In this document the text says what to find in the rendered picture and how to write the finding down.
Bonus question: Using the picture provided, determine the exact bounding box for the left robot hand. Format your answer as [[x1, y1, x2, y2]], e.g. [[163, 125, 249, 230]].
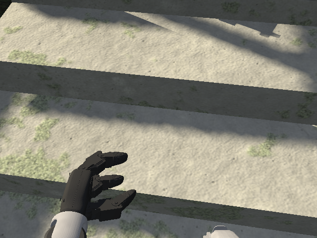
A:
[[59, 151, 137, 222]]

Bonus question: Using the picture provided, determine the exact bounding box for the right robot shin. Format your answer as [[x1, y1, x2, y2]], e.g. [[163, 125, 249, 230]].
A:
[[212, 225, 228, 233]]

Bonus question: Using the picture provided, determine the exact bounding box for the robot left forearm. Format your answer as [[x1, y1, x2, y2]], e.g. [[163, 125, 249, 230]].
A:
[[44, 211, 88, 238]]

